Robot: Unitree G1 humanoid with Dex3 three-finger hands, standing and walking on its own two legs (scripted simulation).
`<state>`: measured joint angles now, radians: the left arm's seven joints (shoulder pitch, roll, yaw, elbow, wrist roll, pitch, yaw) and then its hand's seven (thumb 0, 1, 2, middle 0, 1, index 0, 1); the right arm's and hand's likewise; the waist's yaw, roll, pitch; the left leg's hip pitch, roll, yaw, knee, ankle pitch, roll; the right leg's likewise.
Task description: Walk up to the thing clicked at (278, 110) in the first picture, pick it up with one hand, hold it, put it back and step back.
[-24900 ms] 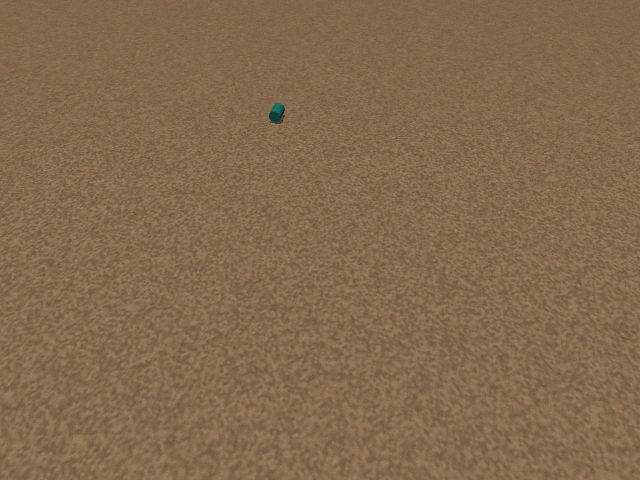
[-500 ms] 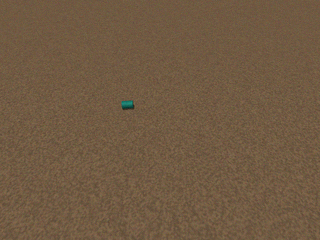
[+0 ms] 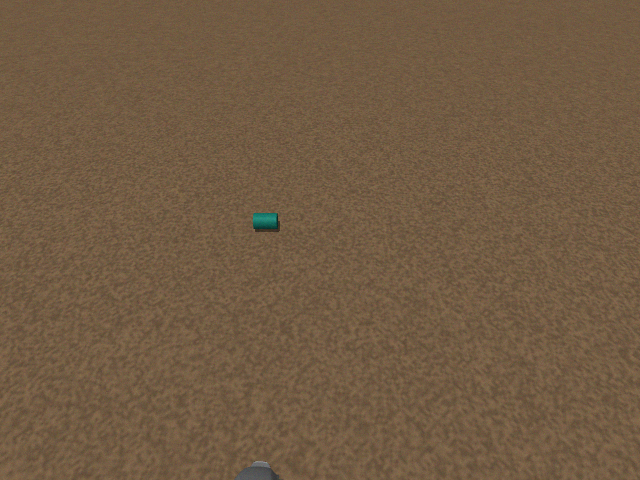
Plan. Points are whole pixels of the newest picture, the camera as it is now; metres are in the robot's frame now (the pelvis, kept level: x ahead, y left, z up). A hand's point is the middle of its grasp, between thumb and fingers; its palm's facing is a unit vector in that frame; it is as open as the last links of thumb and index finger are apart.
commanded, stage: walk up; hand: left
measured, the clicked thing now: (265, 221) +1.29 +0.28 -0.74
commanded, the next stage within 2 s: none
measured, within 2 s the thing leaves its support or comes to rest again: neither
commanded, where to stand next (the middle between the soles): +0.87 +0.04 m, yaw -1 degrees
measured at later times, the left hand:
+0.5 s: hand (162, 343) +0.37 +0.29 -0.13, palm faces -0.09 -0.92 -0.39, open 7.4 cm
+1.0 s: hand (161, 305) +0.47 +0.33 -0.17, palm faces -0.01 -0.94 -0.35, open 7.4 cm
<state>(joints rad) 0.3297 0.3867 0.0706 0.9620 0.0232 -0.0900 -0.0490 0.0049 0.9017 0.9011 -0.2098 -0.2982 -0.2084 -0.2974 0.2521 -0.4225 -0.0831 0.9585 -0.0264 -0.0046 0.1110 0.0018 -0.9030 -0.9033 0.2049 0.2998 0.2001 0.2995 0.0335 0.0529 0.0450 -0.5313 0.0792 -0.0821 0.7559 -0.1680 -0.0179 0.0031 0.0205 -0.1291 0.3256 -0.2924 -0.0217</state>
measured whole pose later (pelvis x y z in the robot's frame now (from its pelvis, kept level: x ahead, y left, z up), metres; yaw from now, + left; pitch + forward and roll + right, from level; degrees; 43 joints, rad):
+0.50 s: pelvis +0.26 +0.02 -0.02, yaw -1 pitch -3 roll +1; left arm 0.22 0.43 0.05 0.88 0.00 -0.07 -0.09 0.00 0.91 0.90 -0.20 -0.30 -0.20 -0.30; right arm 0.33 -0.42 -0.06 0.86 -0.01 -0.06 0.06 0.00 -0.90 -0.90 0.21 0.30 0.20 0.30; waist -0.03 0.01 0.08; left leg -0.05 0.06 0.10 0.54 -0.44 -0.02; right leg -0.46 -0.08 -0.03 0.62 -0.14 -0.02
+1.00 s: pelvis +0.47 +0.05 -0.02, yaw +0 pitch -2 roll -1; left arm 0.39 0.44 0.05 0.89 0.01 -0.07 -0.05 0.00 0.90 0.90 -0.21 -0.30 -0.21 -0.30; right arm 0.25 -0.43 -0.09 0.87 -0.03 -0.05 0.09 0.00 -0.90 -0.90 0.21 0.30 0.20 0.30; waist 0.05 -0.03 0.06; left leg -0.41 0.05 0.07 0.64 -0.19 0.02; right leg -0.17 -0.09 -0.05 0.69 -0.43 -0.01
